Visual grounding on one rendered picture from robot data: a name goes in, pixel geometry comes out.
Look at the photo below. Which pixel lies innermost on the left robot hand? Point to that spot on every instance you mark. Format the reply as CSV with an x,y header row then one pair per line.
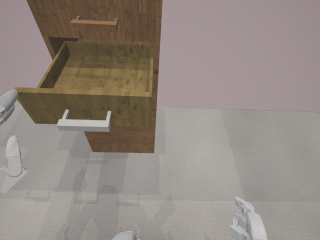
x,y
14,172

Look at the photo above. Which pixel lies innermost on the drawer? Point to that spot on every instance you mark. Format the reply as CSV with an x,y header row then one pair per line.
x,y
91,78

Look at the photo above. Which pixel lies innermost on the cabinet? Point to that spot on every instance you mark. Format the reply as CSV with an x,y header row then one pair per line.
x,y
138,23

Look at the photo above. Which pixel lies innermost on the right robot hand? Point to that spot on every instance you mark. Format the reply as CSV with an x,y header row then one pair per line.
x,y
250,228

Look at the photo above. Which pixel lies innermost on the handle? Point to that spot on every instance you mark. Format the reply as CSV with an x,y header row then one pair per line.
x,y
66,124
94,25

